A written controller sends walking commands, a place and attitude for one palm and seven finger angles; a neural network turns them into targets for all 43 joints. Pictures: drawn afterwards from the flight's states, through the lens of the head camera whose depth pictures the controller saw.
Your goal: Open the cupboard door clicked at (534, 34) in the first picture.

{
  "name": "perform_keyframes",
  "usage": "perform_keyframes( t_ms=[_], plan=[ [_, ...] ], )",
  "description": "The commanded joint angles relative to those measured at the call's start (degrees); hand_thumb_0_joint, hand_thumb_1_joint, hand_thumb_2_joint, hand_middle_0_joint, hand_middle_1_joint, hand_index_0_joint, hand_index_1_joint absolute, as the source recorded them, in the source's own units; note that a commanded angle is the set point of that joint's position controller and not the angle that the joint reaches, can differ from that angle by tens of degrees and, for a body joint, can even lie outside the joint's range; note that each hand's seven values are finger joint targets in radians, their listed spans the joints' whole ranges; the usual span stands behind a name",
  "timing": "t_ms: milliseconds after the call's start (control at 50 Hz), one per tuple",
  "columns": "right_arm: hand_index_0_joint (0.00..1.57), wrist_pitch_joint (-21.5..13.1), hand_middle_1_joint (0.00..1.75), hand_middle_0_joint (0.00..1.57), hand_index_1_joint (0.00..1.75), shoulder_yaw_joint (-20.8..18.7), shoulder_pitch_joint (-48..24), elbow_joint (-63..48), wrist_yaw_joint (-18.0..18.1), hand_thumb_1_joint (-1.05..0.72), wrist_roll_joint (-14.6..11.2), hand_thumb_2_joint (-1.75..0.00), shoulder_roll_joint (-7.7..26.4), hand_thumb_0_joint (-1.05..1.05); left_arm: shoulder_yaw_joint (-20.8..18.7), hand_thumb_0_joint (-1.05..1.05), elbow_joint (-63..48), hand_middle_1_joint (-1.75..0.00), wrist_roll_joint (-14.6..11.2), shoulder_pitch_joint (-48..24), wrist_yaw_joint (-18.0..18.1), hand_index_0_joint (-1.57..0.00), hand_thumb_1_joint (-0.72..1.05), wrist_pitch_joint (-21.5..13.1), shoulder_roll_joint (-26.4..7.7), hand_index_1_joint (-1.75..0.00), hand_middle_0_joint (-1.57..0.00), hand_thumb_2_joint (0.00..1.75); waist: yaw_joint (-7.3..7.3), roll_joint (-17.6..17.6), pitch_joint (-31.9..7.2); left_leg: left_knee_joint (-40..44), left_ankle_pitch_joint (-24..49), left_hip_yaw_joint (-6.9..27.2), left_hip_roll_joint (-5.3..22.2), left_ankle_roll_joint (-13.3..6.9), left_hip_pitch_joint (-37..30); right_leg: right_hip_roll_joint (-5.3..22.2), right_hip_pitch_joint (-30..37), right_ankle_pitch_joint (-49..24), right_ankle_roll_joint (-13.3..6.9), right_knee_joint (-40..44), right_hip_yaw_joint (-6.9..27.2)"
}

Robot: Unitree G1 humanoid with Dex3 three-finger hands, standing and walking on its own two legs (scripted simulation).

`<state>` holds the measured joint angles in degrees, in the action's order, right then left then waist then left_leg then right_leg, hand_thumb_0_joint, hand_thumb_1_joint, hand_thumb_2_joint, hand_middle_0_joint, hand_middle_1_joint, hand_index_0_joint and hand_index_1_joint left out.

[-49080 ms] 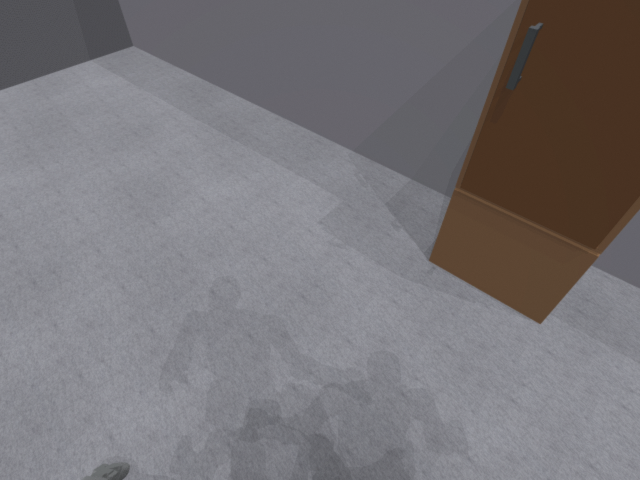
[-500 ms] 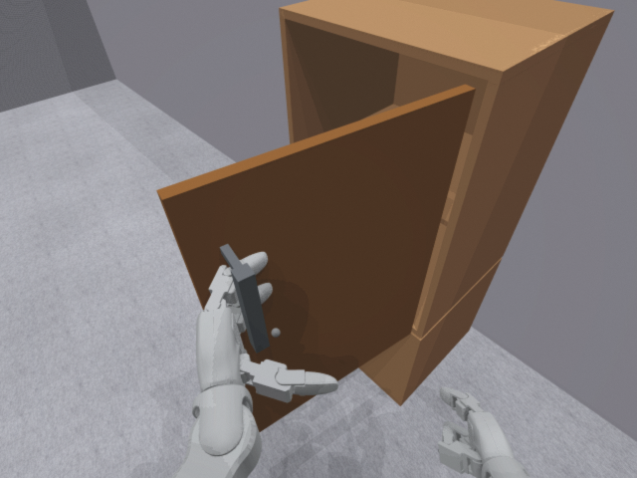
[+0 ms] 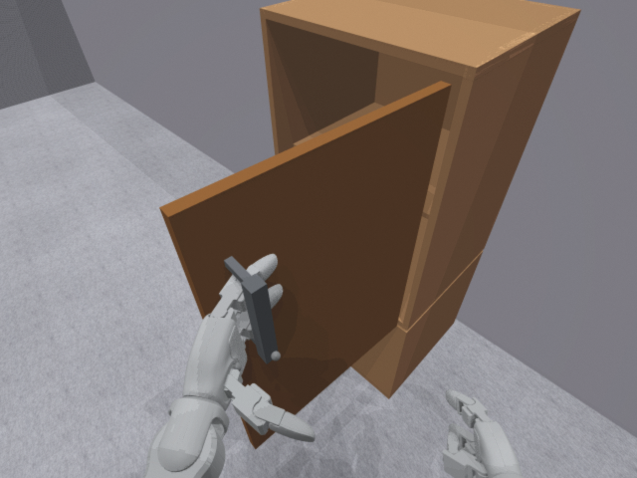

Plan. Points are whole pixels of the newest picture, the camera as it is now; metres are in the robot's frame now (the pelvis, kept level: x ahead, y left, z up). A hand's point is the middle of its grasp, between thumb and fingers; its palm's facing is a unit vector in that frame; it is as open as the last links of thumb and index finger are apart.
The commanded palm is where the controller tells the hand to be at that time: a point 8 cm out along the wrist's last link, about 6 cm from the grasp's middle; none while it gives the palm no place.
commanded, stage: slide the hand sideways off the handle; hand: left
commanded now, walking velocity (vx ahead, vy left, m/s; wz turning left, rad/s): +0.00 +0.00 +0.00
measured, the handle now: (251, 312) +0.28 +0.10 +0.11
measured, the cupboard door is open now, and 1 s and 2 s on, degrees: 86 83 83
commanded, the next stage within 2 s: draw the hand back to the body in 0.74 s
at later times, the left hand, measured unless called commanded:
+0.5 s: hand (208, 399) +0.18 +0.12 +0.11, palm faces -0.01 -1.00 -0.04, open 16.2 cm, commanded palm +0.14 +0.18 +0.11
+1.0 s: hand (175, 417) +0.16 +0.15 +0.11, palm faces -0.03 -1.00 -0.07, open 16.3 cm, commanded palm +0.12 +0.21 +0.13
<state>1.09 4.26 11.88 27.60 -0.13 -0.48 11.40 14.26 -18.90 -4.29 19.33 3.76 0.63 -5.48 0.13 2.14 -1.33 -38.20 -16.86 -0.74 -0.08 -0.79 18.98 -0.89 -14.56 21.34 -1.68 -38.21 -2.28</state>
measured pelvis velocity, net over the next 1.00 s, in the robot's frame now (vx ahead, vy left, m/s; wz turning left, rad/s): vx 0.00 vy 0.01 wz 0.03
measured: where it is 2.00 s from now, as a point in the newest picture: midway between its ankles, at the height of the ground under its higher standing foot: outside the picture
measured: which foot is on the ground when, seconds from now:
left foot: down 0.00-1.00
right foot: down 0.00-1.00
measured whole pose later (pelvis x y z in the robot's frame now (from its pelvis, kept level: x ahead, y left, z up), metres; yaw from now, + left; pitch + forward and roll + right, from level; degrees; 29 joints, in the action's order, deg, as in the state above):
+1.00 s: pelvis +0.00 +0.01 -0.02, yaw +2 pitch +2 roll -2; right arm -8.2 1.6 14.7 24.8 2.9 -2.7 12.7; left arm -1.2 -31.8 -13.0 39.5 -9.9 -6.8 -13.1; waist -2.0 3.6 -4.9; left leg -49.0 -21.8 1.2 -0.1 -1.2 29.4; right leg -0.9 -23.1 25.7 -1.3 -46.6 -4.3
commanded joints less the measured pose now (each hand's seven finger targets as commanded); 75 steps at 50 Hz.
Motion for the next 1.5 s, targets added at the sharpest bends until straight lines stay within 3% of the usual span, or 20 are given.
perform_keyframes(
  t_ms=[0, 20, 100, 180, 300, 400, 560, 680, 760, 820, 900, 920, 980, 1140, 1220, 1320, 1340, 1360, 1380, 1480],
  plan=[
    [0.2, -2.72, 0.3, 0.2, 0.3, -2.54, -9.93, -11.82, 0.24, -0.9, -0.25, -0.9, 5.1, 0.0, -8.52, 0.0, -13.58, -0.3, -0.72, 1.27, 0.7, -0.15, -0.5, -3.13, -3.4, -0.3, -0.15, 0.3, -2.93, -3.56, -2.56, 5.7, 0.88, 0.89, -0.03, -1.02, -3.65, 0.52, -4.4, -1.47, -0.12, 10.49, 0.88],
    [0.2, -2.58, 0.3, 0.2, 0.3, -2.52, -9.81, -12.01, 0.27, -0.9, -0.23, -0.9, 5.15, 0.0, -8.31, 0.0, -14.61, -0.3, -0.95, 1.72, 0.28, -0.15, -0.5, -3.3, -2.94, -0.3, -0.15, 0.3, -2.35, -3.48, -2.34, 5.54, 1.65, 0.6, 0.04, -1.11, -4.0, 0.49, -4.79, -2.76, 0.05, 10.25, 0.93],
    [0.2, -3.05, 0.3, 0.2, 0.3, -3.03, -8.48, -12.91, 0.49, -0.9, -0.34, -0.9, 5.38, 0.0, -11.03, 0.0, -18.44, -0.3, -2.59, 6.95, -1.31, -0.15, -0.5, -4.7, -4.53, -0.3, -0.15, 0.3, -2.66, -4.04, -3.77, 4.26, 3.8, 0.17, -0.02, -1.24, -3.69, 0.32, -3.96, -6.42, 0.26, 9.16, 1.0],
    [0.2, -4.41, 0.3, 0.2, 0.3, -3.57, -6.48, -13.24, 0.79, -0.9, -0.52, -0.9, 5.79, 0.0, -13.15, 0.0, -21.35, -0.3, -4.4, 12.71, -3.95, -0.15, -0.5, -7.41, -6.0, -0.3, -0.15, 0.3, -1.87, -5.22, -4.32, 2.02, 5.74, 0.07, -0.15, -1.49, -2.8, 0.28, -5.19, -11.05, 0.97, 7.74, 1.51],
    [0.2, -7.18, 0.3, 0.2, 0.3, -4.42, -3.84, -13.37, 1.23, -0.9, -0.86, -0.9, 6.48, 0.0, -13.31, 0.0, -25.1, -0.3, -6.44, 16.05, -8.52, -0.15, -0.5, -11.53, -6.99, -0.3, -0.15, 0.3, -0.88, -1.45, -5.27, -0.81, 7.15, 0.88, -0.42, -1.51, -1.43, 0.15, -7.68, -14.04, 1.15, 4.67, 1.19],
    [0.2, -8.82, 0.3, 0.2, 0.3, -5.17, -2.79, -13.14, 1.86, -0.9, -1.19, -0.9, 6.56, 0.0, -16.18, 0.0, -23.51, -0.3, -7.94, 21.08, -11.56, -0.15, -0.5, -12.9, -8.92, -0.3, -0.15, 0.3, -1.26, -4.16, -6.54, -3.05, 7.43, 1.39, -0.63, -1.48, 1.21, 0.71, -7.94, -16.93, 1.94, 3.25, 1.95],
    [0.2, -10.12, 0.3, 0.2, 0.3, -5.6, -3.4, -13.63, 2.55, -0.9, -2.03, -0.9, 6.11, 0.0, -19.22, 0.0, -24.96, -0.3, -10.43, 26.67, -14.52, -0.15, -0.5, -13.0, -9.66, -0.3, -0.15, 0.3, -2.47, -4.11, -8.14, -4.0, 8.58, 1.7, -0.8, -1.36, 3.07, 0.97, -7.29, -20.39, 2.41, 1.18, 1.78],
    [0.2, -10.95, 0.3, 0.2, 0.3, -5.76, -3.61, -13.38, 3.07, -0.9, -2.34, -0.9, 5.96, 0.0, -21.45, 0.0, -24.51, -0.3, -11.91, 27.62, -15.87, -0.15, -0.5, -13.51, -10.63, -0.3, -0.15, 0.3, -2.34, -4.5, -6.32, -4.31, 6.53, 2.2, -0.7, -1.28, 4.56, 0.3, -9.53, -15.65, 2.16, 1.36, 1.44],
    [0.2, -12.31, 0.3, 0.2, 0.3, -5.47, -3.34, -13.53, 2.99, -0.9, -2.37, -0.9, 6.73, 0.0, -17.32, 0.0, -26.41, -0.3, -12.02, 23.65, -16.61, -0.15, -0.5, -14.31, -8.61, -0.3, -0.15, 0.3, -1.1, -2.47, -4.78, -4.4, 4.14, 2.76, -0.67, -1.53, 4.46, -0.2, -12.12, -9.93, 1.66, 1.44, 0.71],
    [0.2, -13.1, 0.3, 0.2, 0.3, -5.5, -3.38, -13.36, 3.12, -0.9, -2.29, -0.9, 7.05, 0.0, -16.12, 0.0, -25.65, -0.3, -11.09, 22.26, -15.93, -0.15, -0.5, -13.96, -8.62, -0.3, -0.15, 0.3, -0.9, -1.53, -3.33, -4.15, 0.56, 3.34, -0.43, -1.57, 5.19, -0.29, -14.12, -3.6, 1.26, 2.09, 0.79],
    [0.2, -12.63, 0.3, 0.2, 0.3, -5.37, -3.22, -12.75, 3.52, -0.9, -2.27, -0.9, 6.99, 0.0, -20.99, 0.0, -26.39, -0.3, -9.07, 19.32, -13.22, -0.15, -0.5, -12.38, -13.81, -0.3, -0.15, 0.3, -2.25, 0.72, -5.32, -2.68, -1.78, 3.66, -0.15, -1.37, 5.03, -0.22, -13.06, 0.74, 0.62, 1.92, 0.35],
    [0.2, -12.53, 0.3, 0.2, 0.3, -4.97, -3.78, -13.42, 3.53, -0.9, -2.37, -0.9, 6.56, 0.0, -19.66, 0.0, -26.95, -0.3, -9.25, 18.94, -12.91, -0.15, -0.5, -11.73, -11.98, -0.3, -0.15, 0.3, -1.98, 0.82, -4.5, -1.9, -2.86, 3.87, -0.21, -1.4, 4.69, -0.32, -13.59, 1.73, 0.67, 2.04, -0.22],
    [0.2, -12.45, 0.3, 0.2, 0.3, -4.65, -4.15, -13.35, 3.69, -0.9, -2.69, -0.9, 6.59, 0.0, -20.41, 0.0, -26.85, -0.3, -10.0, 18.85, -12.54, -0.15, -0.5, -9.82, -11.43, -0.3, -0.15, 0.3, -2.24, 0.47, -4.37, -0.59, -3.02, 3.99, 0.09, -1.2, 4.04, -0.68, -12.7, 0.97, 0.65, 2.27, -1.1],
    [0.2, -13.82, 0.3, 0.2, 0.3, -4.08, -4.99, -11.48, 4.78, -0.9, -3.07, -0.9, 7.38, 0.0, -25.19, 0.0, -24.77, -0.3, -12.38, 15.31, -14.38, -0.15, -0.5, -4.28, -14.77, -0.3, -0.15, 0.3, -2.4, -1.86, -3.36, 1.56, -1.96, 4.18, 0.25, -1.27, 2.64, -0.8, -10.47, -0.09, 0.92, 5.28, -0.97],
    [0.2, -14.77, 0.3, 0.2, 0.3, -3.85, -5.21, -10.82, 4.9, -0.9, -3.12, -0.9, 7.65, 0.0, -27.17, 0.0, -26.14, -0.3, -13.3, 13.29, -15.14, -0.15, -0.5, -3.35, -15.83, -0.3, -0.15, 0.3, -2.73, 0.06, -4.68, 2.68, -0.48, 4.34, 0.07, -1.18, 0.69, -0.92, -8.89, -1.43, 0.74, 6.04, -1.19],
    [0.2, -16.13, 0.3, 0.2, 0.3, -3.76, -5.07, -9.31, 4.74, -0.9, -3.28, -0.9, 7.88, 0.0, -29.69, 0.0, -25.65, -0.3, -14.58, 12.95, -16.34, -0.16, -0.32, -3.03, -16.94, -0.3, -0.16, 0.37, -2.93, 1.4, -5.02, 3.71, 3.45, 4.37, -0.06, -0.89, -1.27, -1.29, -6.85, -6.48, 0.54, 6.38, -1.95],
    [0.2, -15.21, 0.3, 0.2, 0.3, -3.23, -6.39, -10.09, 6.21, -0.9, -2.25, -0.9, 6.62, 0.0, -30.73, 0.0, -30.65, -0.3, -4.73, 12.31, -7.74, -0.16, -0.29, -4.75, -24.32, -0.3, -0.16, 0.39, -5.03, 1.48, -2.38, 5.56, 1.43, 3.69, 0.14, -0.63, -1.17, -0.38, -5.8, -4.99, -0.02, 10.94, 1.76],
    [0.2, -14.65, 0.3, 0.2, 0.3, -3.01, -5.87, -9.28, 6.8, -0.9, -1.6, -0.9, 5.79, 0.0, -28.71, 0.0, -26.96, -0.3, -4.01, 16.47, -4.29, -0.16, -0.26, -4.37, -19.06, -0.3, -0.16, 0.4, -3.81, 1.07, 0.7, 6.06, 0.35, 3.13, 0.01, -0.4, -1.8, 0.11, -6.61, -3.17, -0.15, 12.7, 1.73],
    [0.2, -14.09, 0.3, 0.2, 0.3, -2.9, -5.49, -9.12, 6.68, -0.9, -1.48, -0.9, 5.85, 0.0, -26.89, 0.0, -25.26, -0.3, -3.56, 17.89, -3.0, -0.16, -0.22, -3.84, -16.66, -0.3, -0.16, 0.42, -3.41, -0.17, 1.76, 6.45, -0.57, 3.41, 0.11, -0.3, -1.8, 0.25, -6.91, -1.86, -0.01, 13.03, 1.3],
    [0.2, -12.33, 0.3, 0.2, 0.3, -3.28, -6.04, -7.13, 6.68, -0.9, -0.6, -0.9, 6.39, 0.0, -28.73, 0.0, -25.23, -0.3, -0.29, 15.94, 1.45, -0.17, -0.05, -5.22, -19.11, -0.3, -0.17, 0.5, -3.33, 0.97, -0.18, 9.55, 2.79, 2.67, 0.57, -0.74, -6.6, 0.59, -2.28, -5.16, 0.1, 14.79, 1.2]
  ],
)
